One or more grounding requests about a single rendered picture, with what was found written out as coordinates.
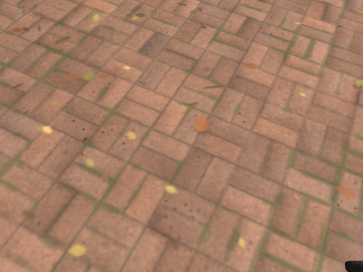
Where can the right robot hand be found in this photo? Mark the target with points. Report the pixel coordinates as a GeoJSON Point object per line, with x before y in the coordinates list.
{"type": "Point", "coordinates": [354, 266]}

